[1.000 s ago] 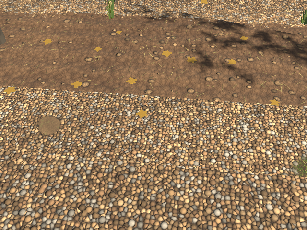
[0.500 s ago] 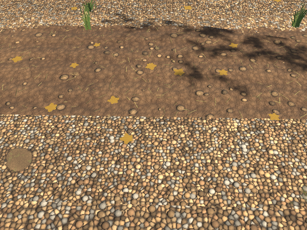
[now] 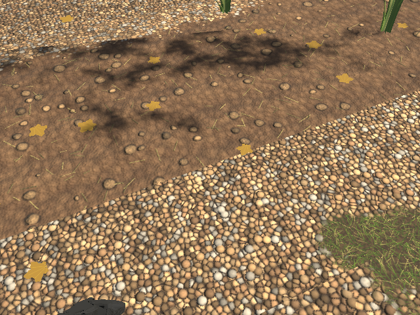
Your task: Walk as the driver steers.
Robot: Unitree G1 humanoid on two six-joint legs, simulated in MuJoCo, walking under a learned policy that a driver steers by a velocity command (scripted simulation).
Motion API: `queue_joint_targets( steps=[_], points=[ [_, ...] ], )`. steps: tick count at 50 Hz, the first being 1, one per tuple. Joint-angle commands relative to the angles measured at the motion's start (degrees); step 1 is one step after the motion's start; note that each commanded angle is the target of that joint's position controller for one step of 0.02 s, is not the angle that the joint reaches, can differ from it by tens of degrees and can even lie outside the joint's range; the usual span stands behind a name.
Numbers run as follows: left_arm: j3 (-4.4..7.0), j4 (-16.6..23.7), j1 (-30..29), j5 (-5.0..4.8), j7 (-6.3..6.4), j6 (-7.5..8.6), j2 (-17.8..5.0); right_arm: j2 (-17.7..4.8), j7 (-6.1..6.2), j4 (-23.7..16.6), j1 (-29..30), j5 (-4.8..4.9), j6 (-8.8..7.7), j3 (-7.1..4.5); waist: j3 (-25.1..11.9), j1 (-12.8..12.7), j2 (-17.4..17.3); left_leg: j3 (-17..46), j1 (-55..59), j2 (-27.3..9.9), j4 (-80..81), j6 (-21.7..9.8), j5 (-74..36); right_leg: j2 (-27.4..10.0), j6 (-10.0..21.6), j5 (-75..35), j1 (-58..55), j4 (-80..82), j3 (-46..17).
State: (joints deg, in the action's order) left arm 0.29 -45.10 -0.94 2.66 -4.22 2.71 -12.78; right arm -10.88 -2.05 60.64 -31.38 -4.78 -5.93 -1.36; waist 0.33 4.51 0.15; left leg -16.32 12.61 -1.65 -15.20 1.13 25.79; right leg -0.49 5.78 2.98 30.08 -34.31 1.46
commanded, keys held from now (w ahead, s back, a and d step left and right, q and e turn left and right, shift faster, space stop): w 0.36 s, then w+q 0.64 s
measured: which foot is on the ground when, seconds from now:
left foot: down 0.00-0.04, up 0.06-0.38, down 0.40-0.92, up 0.94-1.00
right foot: down 0.00-0.42, up 0.44-0.72, down 0.74-0.78, up 0.80-0.92, down 0.94-1.00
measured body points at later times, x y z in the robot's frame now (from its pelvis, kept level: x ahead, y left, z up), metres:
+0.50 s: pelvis +0.27 +0.01 -0.02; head +0.27 +0.00 +0.43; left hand +0.29 +0.24 -0.16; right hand +0.31 -0.24 -0.15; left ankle +0.27 +0.09 -0.72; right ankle +0.18 -0.11 -0.63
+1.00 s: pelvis +0.55 -0.06 -0.15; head +0.57 -0.07 +0.30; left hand +0.78 +0.15 -0.20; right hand +0.39 -0.26 -0.27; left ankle +0.35 +0.09 -0.64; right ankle +0.58 -0.19 -0.89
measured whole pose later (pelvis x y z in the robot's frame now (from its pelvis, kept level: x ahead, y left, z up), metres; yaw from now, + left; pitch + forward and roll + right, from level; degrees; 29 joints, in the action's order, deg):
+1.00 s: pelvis +0.55 -0.06 -0.15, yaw +14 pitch +3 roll +2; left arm -0.4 -39.6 -2.1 -1.5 -1.0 6.3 -6.9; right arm -5.9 1.7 62.1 -40.3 3.5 -3.7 0.3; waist -1.6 8.7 -0.6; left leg 12.9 -27.3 6.4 -100.4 -1.9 46.5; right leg -3.3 -0.8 6.7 17.7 -28.4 -1.4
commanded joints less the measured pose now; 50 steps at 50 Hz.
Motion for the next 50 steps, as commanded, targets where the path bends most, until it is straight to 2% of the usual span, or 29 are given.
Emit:
queue_joint_targets(
  steps=[1, 2, 3, 4, 5, 6, 8, 14, 16, 21, 22, 23, 24, 25, 28, 31, 33, 37, 39, 40, 41, 42, 43, 44, 45, 47, 48, 49, 50],
  points=[
    [4.66, -2.3, 15.5, -1.25, 2.08, 1.70, -10.5, -12.5, -0.75, -2.6, 0.3, -0.85, 0.32, -3.05, -3.5, -10.3, -5.6, 1.9, -22.3, -11.4, -22.8, -7.2, -73.7, 4.4, 4.6, -7.9, -33.6, -4.1, 1.4],
    [5.07, -7.4, 31.0, -1.84, 2.75, 1.83, -11.8, -5.1, -2.38, -3.8, -5.4, -2.06, -0.43, -0.02, -18.0, -12.4, 4.0, 4.4, -45.1, -6.6, -40.0, -1.8, -44.3, -8.8, 16.1, -12.4, -64.9, -4.3, -18.7],
    [5.11, -10.8, 43.6, 0.68, 3.37, 1.16, -11.7, -6.3, -4.55, -4.8, 3.6, 0.76, -0.42, -0.65, -20.8, -19.0, 3.5, 9.8, -52.5, 2.7, -57.4, -1.3, 8.2, -18.4, 19.8, -9.4, -67.4, 11.1, -37.1],
    [6.56, -12.1, 40.5, 2.08, 3.97, 3.00, -14.2, -5.3, -4.83, -9.6, 15.0, 2.73, -0.55, -0.65, -7.6, -18.9, 1.0, 18.6, -61.6, -0.4, -59.0, -4.7, 7.0, -17.1, 14.5, 0.9, -57.8, 16.2, -34.2],
    [6.29, -10.2, 29.6, 0.76, 3.95, 4.03, -12.1, -7.0, -3.18, -10.3, 18.7, 1.83, -0.89, -1.28, 2.9, -14.6, 1.7, 19.9, -59.7, -4.8, -57.1, -5.6, 2.0, -14.7, 11.2, 5.6, -40.7, 18.4, -26.7],
    [4.38, -9.1, 23.0, -0.54, 3.80, 4.11, -6.2, -8.5, -1.63, -9.5, 14.4, -0.11, -0.52, -2.03, 1.0, -9.8, 3.2, 19.9, -50.9, -6.3, -53.6, -6.9, 0.4, -12.4, 11.2, 5.7, -31.4, 20.7, -22.1],
    [2.26, -9.0, 19.3, -1.06, 3.28, 4.01, -0.1, -1.4, -0.37, -8.5, 10.2, -0.71, 0.56, -0.61, 4.0, -4.6, 3.6, 19.4, -41.2, -7.3, -48.4, -6.5, -1.5, -11.3, 10.4, 5.5, -15.9, 25.7, -17.3],
    [2.96, -10.6, 23.1, 1.36, 0.03, 4.72, -4.4, -1.3, -0.94, -12.8, 20.4, 0.24, 1.19, -0.14, 3.3, -5.7, 4.7, 13.5, -30.0, -1.7, -30.5, -2.0, -23.7, -5.1, 7.5, 0.2, -2.2, 24.9, -5.4],
    [2.96, -10.2, 21.0, 3.73, -0.22, 4.13, -5.2, -2.8, -2.22, -9.6, 9.9, -0.87, -0.13, -0.50, 2.9, -1.7, 3.0, 15.3, -24.2, -1.5, -41.7, -2.2, -31.2, -6.6, 6.7, -1.6, 2.8, 17.2, -5.7],
    [4.01, -6.8, 15.8, 0.58, 0.27, 5.03, -8.8, -11.5, 0.39, -6.6, -5.4, 1.09, -2.61, -4.74, 0.4, 7.5, -5.2, 10.9, -7.7, 5.3, -23.1, -5.1, -9.1, -0.8, 5.8, -10.8, 0.4, -23.5, -2.5],
    [2.17, -8.2, 25.6, 3.00, -0.53, 5.18, -0.8, -13.4, 0.98, -7.4, -6.6, 1.34, -2.77, -4.31, -7.8, 3.0, -15.4, 32.4, 2.0, -6.7, -21.4, -20.9, -36.6, 5.3, 0.5, 20.0, 8.2, -49.6, -1.4],
    [0.56, -8.0, 31.5, 1.96, -0.95, 5.71, 5.1, -12.8, -0.31, -8.3, -5.6, 0.28, -3.36, -2.92, -10.0, -1.2, -12.0, 51.2, 2.2, -17.0, -15.3, -31.6, -57.5, 6.6, -1.2, 35.2, 16.8, -57.7, -8.9],
    [1.68, -2.3, 22.2, 0.16, -0.16, 5.10, -0.1, -12.3, -1.04, -7.9, -1.5, 0.21, -4.39, -3.92, 3.4, 1.4, -8.4, 63.6, -7.8, -21.9, -9.6, -32.3, -32.0, 3.9, -3.5, 31.2, 31.2, -60.9, -12.6],
    [2.64, -0.9, 15.5, 0.45, 1.18, 4.23, -5.3, -8.3, -1.05, -8.2, 3.2, 2.01, -4.29, -2.77, 5.8, 1.2, -0.6, 63.1, -12.9, -20.9, -10.7, -29.6, -18.1, 0.2, -4.9, 25.1, 35.6, -61.1, -13.6],
    [-0.24, -1.0, 18.7, 3.90, 2.87, 2.47, 1.0, -0.4, -0.12, -9.1, 12.0, 0.60, -2.61, 0.55, 4.5, -4.8, 1.0, 47.5, -34.4, -10.0, -12.6, -24.9, -12.4, -4.2, -7.6, 12.3, 24.3, -44.5, -11.8],
    [-1.75, 2.3, 13.3, 2.67, 1.69, 2.19, 1.9, -3.7, -0.12, -6.9, 9.3, 1.43, -2.50, 0.40, 1.3, -5.0, -1.5, 32.1, -53.0, -0.4, -14.0, -19.2, -6.5, -4.0, -8.7, 8.7, 2.6, -27.9, 0.1],
    [-1.37, -0.1, 25.5, 3.75, 0.53, 2.77, -0.3, -8.9, -0.43, -10.1, 13.5, -0.63, -2.48, -0.02, -0.1, -10.8, -2.1, 28.5, -68.7, 2.7, -21.7, -16.7, -9.9, -1.2, -8.9, -0.1, -17.7, -41.7, 5.6],
    [-2.11, 8.6, -7.0, 4.76, 0.73, 2.40, -1.7, -1.7, 4.99, -0.6, -19.1, 2.40, -3.92, 0.74, 2.8, 13.8, -5.3, 48.1, 0.9, -2.2, -43.2, -17.0, 5.0, -5.1, -8.9, -5.5, 47.9, -11.9, -10.1],
    [-0.67, 12.0, -21.6, 3.24, 0.59, 3.62, -4.2, 1.2, 5.44, 5.4, -37.0, 3.18, -2.38, 1.34, 3.4, 22.2, -4.2, 48.8, 7.3, 1.6, -46.8, -15.6, -4.0, -1.3, -6.5, 8.6, 57.5, -14.5, -5.0],
    [-1.38, 13.9, -26.2, 3.62, 0.12, 4.58, -0.8, 2.1, 5.42, 6.9, -39.7, 3.36, -1.73, 1.73, 3.3, 22.3, -6.9, 50.0, 6.2, 3.2, -47.7, -14.3, -10.5, 1.1, -5.0, 14.8, 58.4, -20.3, -4.0],
    [-2.72, 14.0, -25.9, 4.42, -0.66, 5.15, 3.5, 3.7, 4.48, 4.9, -33.2, 3.31, -1.02, 2.37, 5.0, 18.9, -10.0, 54.3, -3.6, 3.2, -44.3, -15.3, -16.4, 0.8, -4.6, 12.7, 50.6, -19.8, -3.1],
    [-4.79, 9.7, -19.6, 3.57, -1.55, 5.13, 5.2, 4.3, 3.31, -2.0, -17.7, 4.89, -0.69, 2.61, 5.9, 15.7, -1.5, 48.0, -27.3, 6.6, -38.2, -13.4, 3.3, -2.2, -6.4, -12.8, 20.1, 5.7, -4.1],
    [-4.48, 7.3, -7.8, 1.05, -0.82, 4.35, 4.8, -4.0, 1.41, -5.1, -4.9, 3.71, -0.12, 1.10, 7.8, 6.0, 2.2, 42.2, -49.4, 7.2, -35.6, -12.2, 16.4, -1.2, -7.1, -24.7, -8.1, 9.5, -1.7],
    [0.33, 9.8, -3.9, -10.74, 1.70, 5.36, 1.4, -5.4, 4.21, -3.5, -1.4, 9.05, 1.12, -0.17, 3.2, -2.4, 2.5, 48.9, -52.7, 3.2, -34.3, -10.8, 0.1, -0.2, -7.8, -19.1, -30.5, 6.2, -8.9],
    [1.93, 6.3, 9.7, -11.94, 3.54, 3.76, -3.0, -6.8, 4.59, -2.7, 1.9, 8.47, 1.40, -0.10, 2.5, -8.2, -0.2, 44.4, -50.8, 6.1, -48.6, -8.6, 0.5, -7.3, -5.1, -20.5, -36.4, 16.9, -13.5],
    [4.82, -1.8, 33.8, -6.12, 5.25, 2.57, -10.0, -4.1, 4.41, -2.5, 3.3, 7.77, 0.89, -0.12, -7.6, -15.6, 0.7, 35.5, -59.2, 11.3, -80.7, -5.1, 19.3, -14.7, -5.1, -44.5, -57.0, 13.6, -11.4],
    [3.89, -2.5, 34.6, -2.49, 5.12, 2.39, -9.4, -0.5, 3.87, -4.1, -2.7, 8.63, 0.08, 0.15, -15.2, -12.2, 12.1, 33.5, -71.4, 9.0, -92.8, -4.5, 23.1, -19.5, -6.0, -78.9, -69.7, -6.4, -9.3],
    [4.02, -2.5, 33.9, -3.04, 4.15, 1.36, -8.7, -2.0, 3.58, -7.2, -4.7, 9.28, -0.39, 0.17, -22.4, -11.2, 20.1, 31.0, -79.2, 5.1, -99.6, -2.4, 20.6, -23.7, -1.3, -77.9, -73.7, -9.3, -11.9],
    [4.61, -2.9, 33.2, -3.73, 2.93, 0.89, -8.4, -1.8, 4.32, -10.8, 0.2, 9.61, 0.08, 0.19, -22.5, -12.3, 18.1, 25.7, -85.6, 2.5, -102.5, -1.6, 16.4, -25.6, 5.2, -50.9, -69.7, -3.8, -17.8]
  ],
)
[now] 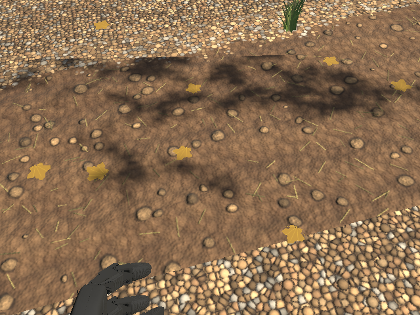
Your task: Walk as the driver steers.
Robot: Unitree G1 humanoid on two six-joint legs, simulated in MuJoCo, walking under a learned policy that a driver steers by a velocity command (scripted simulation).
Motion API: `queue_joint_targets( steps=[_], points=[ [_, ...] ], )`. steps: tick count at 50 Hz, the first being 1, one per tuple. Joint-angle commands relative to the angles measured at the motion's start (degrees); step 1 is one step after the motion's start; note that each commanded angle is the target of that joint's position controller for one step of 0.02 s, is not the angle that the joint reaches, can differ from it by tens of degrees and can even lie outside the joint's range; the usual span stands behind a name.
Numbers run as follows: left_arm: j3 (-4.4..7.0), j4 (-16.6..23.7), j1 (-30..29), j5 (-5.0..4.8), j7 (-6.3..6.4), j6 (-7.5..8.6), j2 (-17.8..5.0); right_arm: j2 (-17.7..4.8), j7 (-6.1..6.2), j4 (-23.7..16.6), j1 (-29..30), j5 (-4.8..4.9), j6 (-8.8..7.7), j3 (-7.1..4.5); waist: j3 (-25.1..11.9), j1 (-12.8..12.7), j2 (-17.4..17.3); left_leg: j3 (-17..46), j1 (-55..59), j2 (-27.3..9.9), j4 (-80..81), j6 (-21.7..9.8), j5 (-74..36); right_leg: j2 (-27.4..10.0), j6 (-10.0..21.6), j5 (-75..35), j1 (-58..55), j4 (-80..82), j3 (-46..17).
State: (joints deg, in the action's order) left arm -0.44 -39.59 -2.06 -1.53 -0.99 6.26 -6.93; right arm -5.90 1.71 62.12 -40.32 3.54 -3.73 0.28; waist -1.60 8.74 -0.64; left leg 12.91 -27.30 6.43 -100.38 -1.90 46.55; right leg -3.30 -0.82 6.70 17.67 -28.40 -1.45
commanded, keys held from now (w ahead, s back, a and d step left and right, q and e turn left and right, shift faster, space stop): w+q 0.44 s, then w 0.30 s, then no key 0.26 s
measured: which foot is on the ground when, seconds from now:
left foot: up 0.00-0.30, down 0.32-0.84, up 0.86-1.00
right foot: down 0.00-0.34, up 0.36-0.82, down 0.84-1.00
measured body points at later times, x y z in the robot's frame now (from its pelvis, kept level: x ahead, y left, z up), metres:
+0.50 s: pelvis +0.25 +0.06 -0.02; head +0.27 +0.08 +0.43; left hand +0.29 +0.35 -0.14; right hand +0.46 -0.14 -0.12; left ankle +0.29 +0.13 -0.75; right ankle +0.28 -0.11 -0.66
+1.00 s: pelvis +0.48 +0.07 -0.02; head +0.52 +0.07 +0.43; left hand +0.55 +0.36 -0.12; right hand +0.67 -0.14 -0.15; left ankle +0.38 +0.18 -0.68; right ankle +0.58 +0.01 -0.75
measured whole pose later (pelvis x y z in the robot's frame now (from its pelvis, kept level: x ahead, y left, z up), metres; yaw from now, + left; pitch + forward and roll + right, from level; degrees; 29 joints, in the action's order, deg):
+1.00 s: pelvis +0.48 +0.07 -0.02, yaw +23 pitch +3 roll +0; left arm 2.4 -43.4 6.3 0.8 -0.9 4.1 -12.5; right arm -14.8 0.9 44.9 -15.0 0.4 -1.3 -3.7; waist 0.7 0.7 -1.3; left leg 4.4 -27.4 1.3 -61.9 1.8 27.4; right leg 1.9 2.5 6.9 21.9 -25.4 0.5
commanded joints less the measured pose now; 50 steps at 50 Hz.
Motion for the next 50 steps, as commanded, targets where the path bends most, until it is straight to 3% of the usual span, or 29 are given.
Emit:
queue_joint_targets(
  steps=[1, 2, 3, 4, 5, 7, 8, 9, 11, 14, 16, 17, 18, 19, 20, 21, 23, 25, 28, 32, 37, 41, 42, 43, 44, 45, 46, 48, 50],
  points=[
    [5.74, -9.5, 31.2, 0.57, -0.67, -2.65, -15.0, -4.9, 1.78, -15.4, 13.4, 1.16, -1.07, -1.34, -16.1, -14.4, 16.0, -8.6, -46.2, -7.8, -21.0, 2.0, -11.9, -25.2, 15.7, -27.3, -44.2, 0.0, -21.4],
    [4.07, -9.1, 25.0, 0.46, -0.86, -2.27, -9.4, -3.3, 2.45, -16.7, 17.3, 0.22, 0.42, -1.89, -5.4, -11.4, 7.3, -11.1, -44.2, -8.4, -14.9, 1.2, -18.3, -21.9, 13.9, -17.3, -29.0, 6.3, -17.3],
    [2.21, -10.3, 21.0, 0.63, -0.88, -1.47, -3.7, -0.6, 2.43, -17.5, 22.0, -0.14, 1.43, -1.92, 3.8, -9.4, 4.8, -8.8, -45.2, -9.4, -11.8, 0.0, -21.4, -19.7, 10.2, -16.1, -17.2, 7.3, -13.0],
    [2.43, -11.0, 17.0, 1.03, -0.74, -1.01, -4.9, 1.5, 2.28, -18.4, 20.4, -0.64, 2.24, -1.52, 6.9, -5.5, 7.0, -6.4, -43.2, -12.4, -5.5, -0.3, -25.1, -20.4, 8.3, -11.6, -8.4, 7.8, -12.8],
    [2.41, -8.7, 8.1, 1.09, 0.14, -0.87, -6.0, 0.7, 1.52, -20.2, 20.2, -1.91, 1.33, -1.64, 11.5, -1.6, 7.0, -7.3, -29.2, -12.8, 18.0, 0.3, -34.0, -13.9, 5.6, -8.1, 8.2, 14.4, -2.1],
    [2.08, -9.5, 8.5, 4.17, 2.40, -0.70, -6.2, -3.7, 0.48, -18.1, 21.0, -2.69, -0.72, -3.85, 5.3, -2.8, 5.0, -13.2, -6.5, -7.3, 40.9, 2.7, -56.1, -4.4, 4.9, -10.9, 15.3, 12.1, 11.5],
    [3.25, -10.0, 10.2, 2.94, 3.04, -0.21, -11.8, -2.6, -0.76, -18.0, 20.3, -2.81, -0.90, -3.54, 1.4, -2.2, 8.9, -11.7, -0.3, -9.0, 48.4, 2.5, -61.1, -8.2, 5.9, -11.4, 12.8, 12.5, 8.4],
    [4.02, -10.6, 11.5, 1.09, 3.45, 0.15, -14.4, -2.8, -1.63, -19.0, 23.1, -2.67, -0.19, -3.28, 0.2, -2.9, 9.3, -10.9, -0.3, -9.9, 50.6, 2.2, -59.0, -12.8, 6.8, -13.3, 7.2, 15.0, 5.1],
    [5.26, -12.3, 14.5, -1.00, 3.89, -0.47, -16.0, -4.1, -2.56, -24.2, 33.3, -2.56, 1.49, -2.81, 4.4, -5.4, 6.3, -10.0, -11.2, -10.8, 55.8, -0.6, -50.1, -16.7, 7.4, -15.5, -6.2, 14.8, 2.3],
    [6.49, -12.8, 18.3, -0.07, 3.29, -2.35, -17.8, -8.8, -4.59, -28.0, 39.6, -2.89, 1.63, -3.70, 7.5, -7.2, 2.1, -15.0, -11.8, -8.1, 60.6, -5.7, -38.4, -16.5, 6.3, -31.5, -13.9, 7.6, 5.7],
    [6.46, -12.2, 21.5, 0.73, 2.96, -2.75, -18.8, -14.4, -4.56, -25.9, 28.5, -3.01, 1.72, -6.40, -0.6, -2.1, 1.3, -19.2, 9.5, -1.6, 61.7, -8.4, -38.9, -12.1, 4.4, -45.3, -10.0, -12.0, 11.7],
    [5.35, -10.5, 25.2, 2.59, 2.58, -1.70, -16.2, -22.2, -3.33, -24.8, 19.3, -2.08, 2.35, -9.11, -7.8, 0.0, -7.3, -3.6, 32.4, -10.1, 60.5, -14.1, -46.9, -8.1, 1.0, -30.4, 9.0, -33.7, 13.5],
    [2.97, -8.0, 27.4, 2.32, 0.96, 0.84, -10.6, -26.4, -2.88, -24.7, 15.8, -0.94, 2.94, -9.54, -19.3, -2.0, -20.4, 31.6, 49.1, -25.6, 76.7, -26.6, -33.8, 5.3, -2.0, 24.2, 27.7, -59.2, 5.9],
    [4.70, -7.0, 19.6, 0.05, -0.01, 3.17, -17.1, -22.1, -2.54, -24.4, 10.1, -2.23, 2.90, -8.05, -21.9, 2.9, -10.0, 36.7, 53.4, -24.5, 82.2, -23.4, -21.2, 3.9, 0.4, 22.9, 36.3, -60.1, -5.5],
    [4.95, -4.8, 14.0, -1.27, 0.32, 3.39, -17.1, -20.6, -1.90, -23.6, 13.5, -3.09, 2.64, -7.44, -12.7, 1.7, -8.4, 29.9, 47.8, -23.7, 82.2, -20.0, -21.5, 2.0, 1.4, 19.9, 42.9, -57.8, -4.4],
    [4.65, -3.7, 11.1, 0.44, 1.44, 3.02, -15.7, -19.2, -1.89, -25.1, 20.3, -3.25, 2.08, -6.62, -5.0, -2.2, 0.1, 22.7, 34.4, -21.1, 82.6, -16.7, -29.3, -0.2, 1.8, 15.4, 39.5, -51.1, -3.6],
    [5.48, -4.8, 16.4, 1.80, 2.50, 0.58, -15.5, -16.7, -2.00, -27.9, 31.4, -3.96, 1.26, -5.81, -3.2, -10.4, -1.1, 13.3, 15.0, -17.3, 84.3, -14.4, -40.2, -3.9, 1.2, 11.8, 24.5, -42.6, -3.6],
    [5.76, -4.6, 18.3, 2.08, 2.26, -0.94, -14.3, -15.8, -2.46, -28.4, 34.0, -3.85, 0.61, -5.62, -3.4, -12.5, -1.3, 7.5, 6.6, -14.2, 86.0, -13.7, -43.5, -3.3, 0.4, 7.2, 18.0, -38.6, -1.6],
    [5.07, -2.4, 12.6, 3.04, 2.48, -1.31, -11.4, -15.7, -1.66, -25.4, 29.7, -3.10, -0.26, -5.75, -2.2, -10.6, -1.2, 2.6, 5.5, -13.1, 87.1, -13.5, -48.7, -3.0, -0.9, -3.2, 18.6, -27.7, -1.0],
    [4.53, 0.0, 3.8, 2.06, 2.23, -1.04, -10.4, -15.5, -0.90, -22.0, 24.4, -2.43, -0.41, -5.94, -1.3, -6.5, -2.9, 2.0, 10.8, -12.9, 86.3, -11.3, -42.4, -1.0, -0.7, -14.8, 17.9, -11.7, -1.8],
    [4.50, 3.0, -3.3, 1.18, 0.89, -0.22, -11.8, -15.4, -1.15, -19.4, 19.6, -2.26, -0.35, -6.22, 1.6, -3.4, -3.5, 6.2, 20.2, -16.3, 83.3, -11.7, -41.3, 0.7, 0.9, -8.3, 20.4, -4.2, -1.8],
    [4.97, 2.0, 3.1, 2.43, -0.23, 1.55, -12.6, -15.3, -0.47, -19.3, 21.2, -2.44, 0.71, -6.05, -2.8, -7.6, -5.0, 4.5, 24.0, -12.9, 70.9, -7.6, -67.4, 5.1, 5.1, -8.2, 6.4, 5.5, 1.6],
    [5.63, 0.6, 9.2, 3.35, -0.07, 1.82, -14.7, -14.4, -0.51, -20.5, 22.9, -2.65, 0.42, -5.73, -7.7, -10.2, -4.1, 2.4, 19.8, -10.0, 63.9, -5.2, -69.6, 1.5, 7.5, -21.5, -5.7, 4.3, -1.0],
    [6.56, -0.6, 17.5, 4.32, 0.20, 1.74, -18.8, -12.0, -0.81, -21.6, 20.8, -3.46, -0.55, -4.86, -16.0, -11.9, 3.8, -1.1, 5.0, -4.9, 48.9, -1.6, -54.6, -9.3, 13.9, -43.3, -26.9, -2.0, -10.6],
    [6.64, -2.9, 22.9, 2.98, -0.09, 0.58, -18.1, -11.4, -1.35, -19.5, 14.1, -3.23, -1.22, -4.13, -24.0, -12.8, 16.4, -3.4, -7.7, 0.1, 33.7, 2.2, -11.5, -21.0, 23.3, -50.5, -39.5, -0.8, -25.4],
    [6.16, -2.8, 23.5, 1.47, 0.04, -0.65, -15.6, -16.2, -1.60, -18.9, 15.3, -2.48, -0.94, -5.25, -22.0, -13.8, 10.1, -0.8, -11.8, -2.2, 28.0, 3.0, -8.6, -20.6, 22.3, -38.0, -36.6, 1.3, -27.8],
    [5.67, -2.1, 18.7, 1.31, 0.26, -1.37, -14.5, -16.5, -1.43, -19.8, 20.3, -1.99, -0.04, -5.47, -14.1, -13.1, 6.3, -2.8, -15.0, -4.2, 26.6, 3.7, -12.4, -18.0, 19.7, -33.2, -29.9, 3.0, -22.6],
    [4.14, -1.0, 10.8, 1.88, 0.40, -2.12, -11.3, -14.2, -0.63, -21.1, 24.9, -3.28, 1.89, -5.22, -6.7, -9.6, 2.0, -5.9, -10.7, -8.7, 34.2, 4.3, -18.8, -13.4, 16.6, -29.1, -14.6, 7.2, -16.0],
    [3.87, -1.3, 6.8, 2.89, 0.13, -2.35, -10.9, -10.7, -0.12, -20.4, 22.9, -3.42, 3.13, -4.61, -4.8, -6.3, 5.7, -8.5, -0.7, -9.2, 44.5, 4.7, -22.3, -8.9, 14.7, -31.9, -3.9, 9.5, -9.8]
  ],
)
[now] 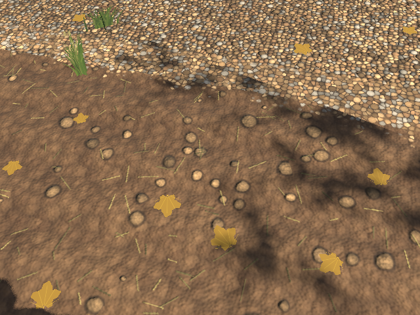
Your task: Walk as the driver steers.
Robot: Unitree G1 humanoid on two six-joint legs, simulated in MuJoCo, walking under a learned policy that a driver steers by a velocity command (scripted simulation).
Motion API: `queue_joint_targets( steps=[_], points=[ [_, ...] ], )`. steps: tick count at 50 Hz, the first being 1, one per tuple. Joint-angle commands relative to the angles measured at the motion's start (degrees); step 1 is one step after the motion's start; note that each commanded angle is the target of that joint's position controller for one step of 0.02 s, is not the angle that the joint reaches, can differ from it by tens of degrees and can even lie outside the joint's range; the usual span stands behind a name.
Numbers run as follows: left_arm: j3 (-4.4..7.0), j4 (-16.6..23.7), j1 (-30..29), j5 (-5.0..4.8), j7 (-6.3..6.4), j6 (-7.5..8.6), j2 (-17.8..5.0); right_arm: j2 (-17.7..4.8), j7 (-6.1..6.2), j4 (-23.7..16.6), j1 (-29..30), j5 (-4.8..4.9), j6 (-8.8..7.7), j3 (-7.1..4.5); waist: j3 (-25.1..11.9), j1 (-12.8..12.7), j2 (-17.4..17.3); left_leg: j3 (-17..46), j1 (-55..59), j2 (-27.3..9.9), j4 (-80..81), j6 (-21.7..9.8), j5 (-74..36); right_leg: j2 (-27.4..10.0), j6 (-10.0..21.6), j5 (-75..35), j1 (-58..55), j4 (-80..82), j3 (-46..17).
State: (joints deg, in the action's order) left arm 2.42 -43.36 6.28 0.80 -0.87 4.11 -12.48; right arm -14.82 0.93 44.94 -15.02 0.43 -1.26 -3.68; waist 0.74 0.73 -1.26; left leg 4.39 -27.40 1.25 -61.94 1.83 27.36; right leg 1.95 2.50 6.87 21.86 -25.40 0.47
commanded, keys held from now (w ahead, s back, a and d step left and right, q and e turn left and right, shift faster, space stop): no key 0.78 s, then w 0.22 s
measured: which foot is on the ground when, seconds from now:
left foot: up 0.00-0.18, down 0.20-1.00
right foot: down 0.00-1.00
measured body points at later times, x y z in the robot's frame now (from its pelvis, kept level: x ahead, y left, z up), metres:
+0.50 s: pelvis +0.06 +0.02 +0.00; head +0.08 +0.02 +0.44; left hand +0.17 +0.27 -0.14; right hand +0.17 -0.23 -0.13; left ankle +0.08 +0.15 -0.74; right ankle +0.07 -0.09 -0.74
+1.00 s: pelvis +0.09 +0.03 +0.00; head +0.09 +0.04 +0.45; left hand +0.12 +0.29 -0.15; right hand +0.15 -0.23 -0.14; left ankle +0.08 +0.14 -0.73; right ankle +0.07 -0.09 -0.74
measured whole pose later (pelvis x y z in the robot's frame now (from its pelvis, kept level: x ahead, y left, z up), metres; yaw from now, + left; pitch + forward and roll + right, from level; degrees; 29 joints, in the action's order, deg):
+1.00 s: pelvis +0.09 +0.03 +0.00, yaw +0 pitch -1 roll +0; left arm 3.1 -59.1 15.9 -1.9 1.0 1.8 -13.7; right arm -11.8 1.0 58.7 -13.9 1.7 -3.8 -3.5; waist 0.4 -0.3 1.9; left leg -1.7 -14.4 0.1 -35.8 -4.2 22.8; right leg -0.5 0.9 19.2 10.4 -30.6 -0.9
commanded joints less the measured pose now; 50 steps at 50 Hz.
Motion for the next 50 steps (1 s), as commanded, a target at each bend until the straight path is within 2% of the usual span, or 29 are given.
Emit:
queue_joint_targets(
  steps=[1, 3, 5, 7, 9, 10, 11, 12, 13, 14, 15, 17, 22, 27, 39, 40, 41, 42, 43, 45, 46, 48, 50],
  points=[
    [1.12, 2.3, -2.4, 0.62, -0.01, -0.21, -5.9, -1.0, 0.97, -3.1, -2.9, -0.36, 0.69, -0.45, -7.7, 2.1, 8.0, -1.1, 3.1, -3.6, 10.4, 1.4, -4.7, -12.9, 11.2, -35.0, -6.2, 6.9, -9.3],
    [1.53, 1.2, -1.8, 0.32, 0.23, -0.43, -7.2, -0.7, 1.31, -2.5, -2.2, -0.45, 0.64, -0.31, -10.2, 1.8, 8.8, -1.6, 7.7, -3.2, 17.5, 1.7, -10.2, -12.3, 10.9, -35.5, -6.6, 6.6, -7.4],
    [1.49, 0.1, -0.6, 0.00, 0.43, -0.81, -7.5, -1.7, 1.46, -1.9, -1.0, -0.30, 1.01, -0.55, -11.0, 1.3, 8.1, -1.4, 10.3, -3.2, 21.9, 1.7, -14.5, -12.9, 10.8, -28.6, -7.2, 7.1, -7.9],
    [1.16, -0.6, -0.7, -0.18, 0.50, -1.35, -7.1, -2.1, 1.48, -1.7, 0.9, -0.36, 1.49, -0.69, -9.2, 1.1, 7.6, -1.4, 13.3, -3.2, 27.3, 1.0, -17.1, -12.5, 9.8, -15.0, -5.5, 7.9, -8.8],
    [0.58, -1.4, -0.4, -0.62, 0.46, -1.74, -6.1, -2.2, 1.44, -1.7, 2.6, -1.07, 1.61, -0.71, -6.4, 1.4, 6.7, -1.9, 17.4, -3.0, 35.3, -0.4, -20.9, -10.3, 6.8, 1.0, -3.0, 8.0, -9.4],
    [0.24, -2.0, 0.9, -0.41, 0.36, -1.68, -5.4, -3.1, 1.51, -2.2, 3.3, -1.69, 1.60, -0.79, -5.2, 1.0, 5.6, 0.2, 19.3, -5.1, 36.5, -1.3, -23.3, -9.3, 4.7, 7.0, -1.6, 7.8, -9.9],
    [0.03, -2.3, 2.3, 0.20, 0.19, -1.50, -5.0, -5.0, 1.73, -2.7, 3.5, -1.76, 1.58, -1.04, -4.8, -0.1, 3.2, 2.3, 21.7, -7.8, 36.1, -2.6, -26.6, -7.4, 2.9, 12.0, 0.5, 6.3, -9.2],
    [0.26, -2.8, 5.3, 0.08, 0.03, -1.35, -5.0, -7.6, 1.81, -2.0, 4.5, -1.04, 1.74, -1.87, -4.0, -2.7, -2.4, 1.5, 21.0, -7.4, 33.9, -3.7, -22.6, -4.1, 1.6, 14.4, 1.6, 6.8, -6.6],
    [0.32, -3.1, 3.3, -0.04, 0.35, -1.65, -5.8, -5.4, 1.49, -1.6, 4.4, -0.78, 1.68, -1.84, -2.6, -0.7, -2.6, 1.1, 16.5, -5.8, 35.2, -3.6, -15.4, -3.0, 0.6, 13.7, -1.0, 5.2, -4.2],
    [0.34, -2.9, 1.8, -0.32, 0.78, -2.04, -5.9, -3.5, 1.37, -1.1, 4.3, -0.99, 1.32, -1.32, -1.4, -0.4, -2.5, 1.4, 14.1, -5.5, 36.5, -3.2, -14.1, -2.8, 0.3, 12.5, -2.2, 3.7, -3.4],
    [0.20, -3.1, 1.7, -0.34, 1.17, -2.46, -5.1, -3.0, 1.29, -0.9, 5.1, -1.11, 0.87, -1.06, -1.0, -0.9, -3.3, 1.4, 13.2, -5.5, 36.9, -2.8, -16.1, -2.8, 0.3, 10.7, -3.1, 2.6, -3.0],
    [0.20, -3.8, 2.9, 0.03, 1.48, -2.99, -4.8, -2.9, 1.15, -0.4, 5.6, -0.94, -0.05, -1.04, -1.6, -1.5, -4.1, 1.4, 13.4, -5.4, 36.2, -2.8, -19.9, -2.4, 0.2, 6.9, -4.8, 0.7, -2.3],
    [0.48, -5.5, 2.7, -0.50, 1.48, -3.27, -5.1, -3.2, 1.17, 1.4, 4.9, -0.57, -0.52, -1.01, -3.4, -1.1, -1.4, 0.9, 15.1, -4.9, 34.2, -2.9, -25.7, -2.8, 0.2, 0.4, -7.2, -1.5, -2.3],
    [0.64, -7.3, 2.4, -0.76, 1.72, -3.74, -5.3, -3.3, 1.35, 3.3, 4.9, -0.43, -0.16, -0.93, -2.9, -1.0, 0.5, 0.3, 15.7, -4.3, 33.6, -3.0, -26.5, -3.0, 0.0, -1.0, -7.9, -1.7, -2.5],
    [0.57, -11.4, 2.6, -0.83, 2.43, -4.00, -5.7, -2.5, 1.77, 8.7, 4.8, -0.49, 0.51, -0.51, -0.6, -0.8, 1.2, -1.1, 16.3, -2.9, 35.0, -2.3, -22.8, -3.6, 0.1, 1.7, -7.7, 0.3, -3.2],
    [0.44, -12.5, 4.0, -0.81, 2.40, -4.04, -5.2, -1.7, 1.71, 10.0, 3.4, -0.50, 0.61, -0.34, -1.8, -0.7, 1.5, -2.0, 16.9, -2.1, 35.3, -2.3, -16.5, -3.1, 0.4, 8.7, -8.0, 1.2, -2.9],
    [0.83, -13.0, 4.8, -1.26, 2.43, -4.18, -6.2, -2.0, 1.70, 10.6, 2.9, -0.12, 0.69, -0.49, -0.5, -1.0, 2.2, -3.5, 15.1, -0.6, 34.1, -2.7, -6.3, -2.8, 1.3, 19.2, -7.4, 1.9, -3.2],
    [1.30, -13.1, 5.2, -1.68, 2.51, -4.20, -7.8, -2.3, 1.73, 10.6, 3.2, 0.21, 0.55, -0.59, 1.7, -1.3, 3.6, -4.4, 11.8, 0.3, 32.6, -3.3, 2.1, -4.0, 2.7, 29.6, -6.1, 3.6, -5.5],
    [1.54, -13.0, 6.3, -2.01, 2.56, -3.85, -8.7, -2.3, 1.75, 10.1, 4.3, 0.51, 0.02, -0.55, 4.3, -2.0, 5.0, -4.8, 8.0, 0.5, 30.7, -3.8, 5.9, -6.6, 4.4, 37.1, -5.3, 6.6, -9.6],
    [2.34, -13.6, 9.1, -2.35, 2.44, -2.50, -11.2, -0.5, 1.17, 9.2, 6.2, 1.16, -1.84, -0.14, 6.6, -2.5, 10.9, -6.9, 2.9, 0.5, 22.3, -4.1, -0.6, -15.8, 9.4, 44.1, -7.1, 14.2, -23.3],
    [2.59, -13.5, 8.5, -2.35, 2.44, -1.87, -11.7, -0.7, 0.74, 9.1, 6.7, 1.36, -2.63, -0.22, 7.8, -2.4, 11.6, -5.6, 2.2, -1.1, 19.2, -4.8, -3.0, -18.7, 11.1, 42.7, -6.2, 16.1, -27.3],
    [2.44, -12.4, 5.6, -2.52, 2.12, -1.01, -10.8, -0.1, -0.08, 10.1, 4.8, 1.49, -3.71, -0.22, 7.6, -0.4, 10.5, -5.1, 5.2, -2.7, 21.3, -6.6, -2.1, -18.7, 10.5, 36.6, -4.6, 15.6, -25.4],
    [2.22, -10.9, 1.1, -3.43, 1.66, -1.08, -9.8, -0.1, -0.43, 13.2, -1.1, 1.29, -4.26, -0.57, 6.0, 3.3, 8.5, -7.6, 19.6, -0.7, 33.8, -7.4, -7.7, -12.7, 6.7, 28.8, 1.5, 10.9, -15.3]
  ],
)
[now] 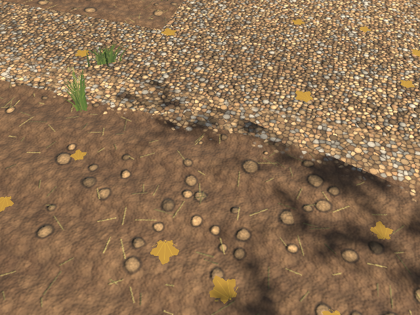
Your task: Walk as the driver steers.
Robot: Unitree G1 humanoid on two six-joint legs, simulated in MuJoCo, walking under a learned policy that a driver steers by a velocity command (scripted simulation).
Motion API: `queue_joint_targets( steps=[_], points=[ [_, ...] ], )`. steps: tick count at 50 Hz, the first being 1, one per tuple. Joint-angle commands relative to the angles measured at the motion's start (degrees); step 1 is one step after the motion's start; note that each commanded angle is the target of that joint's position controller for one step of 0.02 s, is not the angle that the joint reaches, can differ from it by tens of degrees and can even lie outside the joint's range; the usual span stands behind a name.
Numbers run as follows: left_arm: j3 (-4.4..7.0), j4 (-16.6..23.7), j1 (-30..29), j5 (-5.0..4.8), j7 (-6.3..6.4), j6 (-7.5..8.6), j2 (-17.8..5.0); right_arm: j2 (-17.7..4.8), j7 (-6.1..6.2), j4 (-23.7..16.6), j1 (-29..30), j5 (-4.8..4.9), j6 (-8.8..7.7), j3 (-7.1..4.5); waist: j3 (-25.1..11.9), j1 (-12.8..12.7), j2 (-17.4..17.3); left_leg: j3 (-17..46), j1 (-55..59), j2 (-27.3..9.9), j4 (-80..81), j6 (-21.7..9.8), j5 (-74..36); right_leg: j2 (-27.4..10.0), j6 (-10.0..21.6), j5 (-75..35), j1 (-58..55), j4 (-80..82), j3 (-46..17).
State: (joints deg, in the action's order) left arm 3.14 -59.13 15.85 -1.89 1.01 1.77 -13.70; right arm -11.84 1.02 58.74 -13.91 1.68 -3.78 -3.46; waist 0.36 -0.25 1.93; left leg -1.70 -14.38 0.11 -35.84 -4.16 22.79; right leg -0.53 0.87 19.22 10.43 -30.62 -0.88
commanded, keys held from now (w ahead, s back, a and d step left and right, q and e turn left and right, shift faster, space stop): w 1.00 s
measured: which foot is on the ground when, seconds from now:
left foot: down 0.00-0.48, up 0.50-1.00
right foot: down 0.00-0.04, up 0.06-0.46, down 0.48-1.00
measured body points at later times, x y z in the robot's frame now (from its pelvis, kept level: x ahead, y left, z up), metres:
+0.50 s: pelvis +0.21 -0.03 -0.02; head +0.24 -0.04 +0.43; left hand +0.46 +0.19 -0.10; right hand +0.10 -0.28 -0.16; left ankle +0.00 +0.11 -0.73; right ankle +0.34 -0.13 -0.74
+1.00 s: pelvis +0.48 -0.04 +0.00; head +0.51 -0.04 +0.45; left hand +0.42 +0.22 -0.14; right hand +0.71 -0.26 -0.10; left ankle +0.67 +0.09 -0.71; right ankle +0.34 -0.14 -0.73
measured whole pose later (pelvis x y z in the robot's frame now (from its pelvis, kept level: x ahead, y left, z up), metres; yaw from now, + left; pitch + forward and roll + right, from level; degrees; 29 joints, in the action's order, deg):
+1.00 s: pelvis +0.48 -0.04 +0.00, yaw +0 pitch +2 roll -2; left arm 2.3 -60.1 23.1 -0.6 0.2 4.0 -13.4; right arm -13.0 -1.9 49.1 1.8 1.2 -5.2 -2.3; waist 0.8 -5.1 -2.0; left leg -0.6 -35.0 -4.2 -30.3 -2.3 -2.5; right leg 3.7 2.2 18.4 -5.2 -10.9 2.9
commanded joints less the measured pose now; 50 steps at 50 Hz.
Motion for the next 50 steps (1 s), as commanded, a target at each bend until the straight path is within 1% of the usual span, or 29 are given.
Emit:
queue_joint_targets(
  steps=[1, 2, 3, 4, 5, 7, 8, 9, 10, 14, 18, 21, 22, 23, 24, 25, 26, 27, 28, 29, 30, 31, 32, 34, 36, 38, 42, 47, 50],
  points=[
    [1.15, 5.4, -9.3, -0.59, -0.25, 1.37, -7.2, -4.3, -0.53, 1.4, -6.7, -0.40, -1.71, -1.33, 4.9, 5.6, 2.5, 0.6, 12.5, -0.1, 9.8, -1.2, -5.6, -6.8, 6.5, 10.9, 15.7, 10.0, -9.4],
    [0.18, 6.3, -10.5, -0.03, -0.50, 1.79, -3.8, -7.1, -0.40, 3.2, -13.8, -0.55, -1.76, -2.09, 2.0, 7.5, -7.3, 13.7, 19.5, -8.6, 16.9, -3.7, -0.7, -1.8, 3.4, 4.7, 21.3, -6.1, -2.0],
    [0.07, 9.0, -11.7, -0.44, -0.25, 2.74, -2.8, -13.7, -1.14, 3.9, -18.9, -0.76, -2.16, -3.39, 1.9, 8.2, -21.1, 36.5, 24.4, -20.1, 26.3, -11.5, 6.8, 4.0, 1.7, 9.3, 32.9, -20.3, 3.3],
    [0.74, 9.2, -13.1, -0.89, -0.28, 3.40, -5.7, -10.1, -1.37, 3.3, -16.3, -1.67, -2.98, -2.06, 4.3, 6.9, -14.9, 41.5, 22.5, -23.1, 26.9, -13.7, 8.6, 1.0, 2.4, 13.0, 38.5, -30.8, -2.0],
    [0.78, 8.4, -11.1, -1.35, -0.79, 3.87, -5.8, -7.4, -1.31, 2.0, -12.7, -1.56, -3.55, -1.14, 5.3, 4.5, -10.1, 36.2, 22.7, -21.5, 26.1, -11.8, 7.7, -1.8, 3.6, 7.4, 41.1, -34.4, -4.1],
    [1.10, 7.1, -10.3, -0.57, -1.11, 4.22, -5.7, -7.3, -1.67, 0.4, -8.5, -1.02, -3.69, -0.59, 5.2, 2.7, -6.5, 26.2, 21.2, -17.9, 27.1, -7.7, -1.3, -4.8, 4.3, -2.1, 40.2, -31.6, -2.9],
    [1.40, 7.2, -11.2, 0.02, -1.26, 4.06, -5.8, -5.5, -1.69, 0.3, -8.4, -1.21, -3.39, 0.12, 4.6, 2.5, -5.7, 21.6, 19.9, -16.0, 27.8, -6.2, -7.5, -5.8, 4.0, -5.2, 37.8, -29.2, -2.4],
    [1.28, 7.4, -11.7, 0.16, -1.52, 3.86, -4.8, -5.3, -1.58, 0.6, -9.4, -1.49, -3.13, 0.36, 4.2, 2.6, -7.4, 18.4, 18.5, -15.0, 28.2, -6.0, -12.6, -5.7, 3.2, -7.2, 35.4, -26.5, -1.3],
    [1.14, 7.7, -12.8, 0.47, -1.73, 3.62, -4.1, -5.1, -1.33, 0.9, -10.5, -1.45, -2.88, 0.51, 4.0, 2.9, -7.4, 15.3, 18.1, -13.7, 28.4, -6.0, -17.1, -5.3, 2.2, -8.9, 34.5, -23.8, -0.1],
    [0.05, 10.4, -20.8, 0.51, -2.23, 3.06, -1.6, -7.8, -0.12, 1.3, -12.3, -1.65, -2.20, 0.32, 5.9, 4.4, -7.3, 8.5, 12.5, -11.4, 29.8, -5.5, -21.4, -3.0, 0.2, -17.1, 28.5, -9.1, 2.8],
    [-0.31, 12.4, -25.5, -0.02, -3.05, 2.88, -2.7, -8.6, 0.00, 2.5, -14.5, -0.74, -2.01, -0.16, 8.0, 4.9, -8.1, 7.1, 12.7, -13.6, 30.4, -5.7, -21.0, -2.6, 1.2, -19.8, 25.0, -2.8, 2.8],
    [0.23, 13.3, -24.9, 0.18, -3.72, 3.36, -4.9, -9.9, 0.10, 2.5, -12.9, -0.49, -1.41, -0.93, 7.2, 2.6, -8.0, 6.1, 17.2, -15.7, 26.8, -4.4, -28.6, -2.2, 3.4, -16.8, 22.2, -0.2, 2.7],
    [0.84, 12.9, -22.1, 0.29, -3.70, 3.50, -6.2, -10.5, 0.14, 2.1, -11.8, -0.53, -1.09, -1.20, 4.8, 0.7, -8.6, 5.1, 17.9, -15.6, 22.9, -3.8, -38.6, -0.7, 4.2, -15.3, 17.3, 0.0, 3.8],
    [1.83, 11.2, -15.9, 0.41, -3.50, 3.48, -7.7, -10.8, 0.17, 1.9, -10.9, -0.68, -0.68, -1.32, 0.7, -2.8, -9.1, 3.3, 17.1, -14.3, 15.5, -2.9, -49.5, 1.2, 5.4, -14.4, 8.7, -0.2, 5.3],
    [3.28, 7.9, -5.3, 0.17, -3.09, 3.26, -10.0, -9.9, 0.19, 1.3, -10.2, -1.09, -0.35, -1.00, -5.4, -7.4, -8.2, 1.4, 12.2, -11.7, 3.7, -1.2, -53.1, 1.9, 7.0, -14.6, -5.2, -0.7, 5.4],
    [4.44, 5.6, 5.6, 0.72, -2.38, 2.93, -14.3, -7.9, 0.10, -0.2, -10.7, -2.21, -0.30, -0.13, -13.8, -10.3, -0.2, -0.5, -1.9, -7.8, -15.9, 0.7, -34.6, -9.7, 10.4, -11.1, -23.4, -1.0, -8.7],
    [4.21, 4.6, 8.2, 1.44, -2.89, 2.79, -16.4, 0.7, -0.51, -0.4, -17.6, -1.22, -1.68, 2.01, -22.5, -5.5, 16.0, 3.2, -20.3, 3.4, -35.2, 3.7, 7.8, -22.1, 19.2, 5.8, -36.2, 11.3, -38.7],
    [2.88, 4.8, 5.3, 1.01, -3.07, 3.13, -11.5, -4.8, -0.87, -0.3, -13.3, 0.40, -3.19, 0.70, -17.7, -6.7, 10.7, 9.8, -26.3, 0.8, -43.1, 2.3, 8.6, -20.7, 17.3, 11.1, -31.7, 16.3, -42.0],
    [2.03, 5.8, -0.3, 0.83, -2.97, 3.59, -8.8, -8.1, -0.98, -2.4, -7.4, 1.40, -4.04, -0.20, -9.2, -5.5, 7.4, 7.9, -30.0, -2.4, -44.1, 1.0, 3.6, -19.2, 14.8, 7.1, -23.6, 16.7, -32.9],
    [1.44, 6.9, -5.1, 1.22, -3.12, 4.12, -7.3, -8.6, -0.46, -3.1, -4.4, 0.99, -4.27, -0.39, -5.6, -3.4, 1.2, 6.8, -26.8, -5.6, -41.4, 0.5, -2.4, -17.3, 13.4, -0.8, -14.4, 17.8, -25.6],
    [0.88, 7.0, -7.8, 2.03, -3.52, 4.49, -5.3, -8.5, 0.14, -3.4, -2.6, -0.15, -3.85, -1.04, -2.8, -1.5, -1.2, 6.3, -23.5, -7.5, -38.1, 0.1, -6.1, -14.5, 11.8, -7.5, -6.8, 19.1, -19.7],
    [0.52, 6.7, -8.7, 2.68, -3.62, 4.81, -4.6, -6.8, 0.23, -3.3, -4.9, -0.31, -3.10, -1.04, -3.2, 0.8, 1.6, 7.0, -19.8, -9.0, -36.2, 0.0, -8.3, -13.6, 11.9, -10.3, -3.1, 20.2, -16.3],
    [0.31, 6.2, -8.1, 2.56, -3.73, 4.93, -3.9, -5.7, 0.27, -3.2, -5.8, -0.38, -2.40, -0.98, -2.8, 1.4, 1.8, 6.9, -18.3, -9.4, -34.4, 0.1, -8.6, -12.6, 12.2, -11.7, -1.0, 21.5, -14.5],
    [0.30, 4.8, -5.9, 2.20, -3.17, 5.01, -4.8, -5.2, 0.42, -4.1, -4.1, -0.34, -1.41, -1.16, -0.5, 2.0, 1.3, 6.1, -19.6, -10.1, -30.0, 0.7, -9.6, -11.9, 12.7, -12.3, 1.6, 23.7, -11.3],
    [0.59, 4.0, -3.2, 2.18, -2.24, 4.94, -6.9, -6.1, 0.48, -6.3, 1.5, -0.99, -1.07, -1.38, 1.8, 1.1, -0.1, 5.7, -25.0, -10.4, -23.7, 2.2, -14.8, -12.3, 13.0, -14.6, 0.9, 25.1, -10.1],
    [0.59, 3.4, -0.6, 2.13, -1.47, 4.54, -7.4, -6.1, 0.16, -8.0, 5.8, -1.48, -1.17, -1.35, 2.5, 0.0, -0.5, 5.2, -27.9, -10.0, -16.6, 3.0, -21.2, -11.7, 12.3, -17.4, -1.1, 25.3, -8.3],
    [0.43, 2.5, 4.0, 1.52, -0.84, 4.19, -7.9, -4.9, -0.87, -10.5, 14.0, -1.11, -1.69, -0.54, 3.3, -2.6, 0.0, 2.4, -24.9, -7.1, -3.1, 3.1, -30.8, -9.4, 10.0, -20.4, -3.0, 25.6, -3.6],
    [0.59, 0.1, 10.1, 1.23, -0.71, 2.77, -8.1, -4.8, -2.62, -13.8, 22.4, -0.47, -2.21, 0.46, 5.3, -5.2, -0.1, 1.4, -27.7, -5.2, 4.8, 2.4, -27.6, -12.2, 10.1, -23.8, -14.0, 22.0, -3.2],
    [1.19, -0.2, 10.0, 1.16, -0.41, 1.87, -9.3, -6.1, -3.65, -15.1, 22.6, -0.19, -2.70, 0.36, 4.3, -3.5, 1.6, 0.7, -24.4, -3.6, 7.6, 0.6, -21.3, -14.4, 9.3, -33.4, -18.6, 17.2, -3.3]
  ],
)
Keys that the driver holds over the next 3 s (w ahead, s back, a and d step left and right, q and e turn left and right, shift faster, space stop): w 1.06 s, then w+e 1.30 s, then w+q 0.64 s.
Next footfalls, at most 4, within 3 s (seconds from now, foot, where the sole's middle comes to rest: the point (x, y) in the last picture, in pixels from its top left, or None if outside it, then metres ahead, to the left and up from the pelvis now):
0.48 right None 0.38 -0.14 -0.77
1.06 left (190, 265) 0.71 0.08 -0.77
1.62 right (261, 204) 0.98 -0.19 -0.77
2.12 left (242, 141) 1.33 -0.13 -0.77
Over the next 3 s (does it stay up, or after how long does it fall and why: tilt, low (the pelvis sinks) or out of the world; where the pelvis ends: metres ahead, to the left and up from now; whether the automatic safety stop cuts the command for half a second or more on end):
stays up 1.46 -0.44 0.00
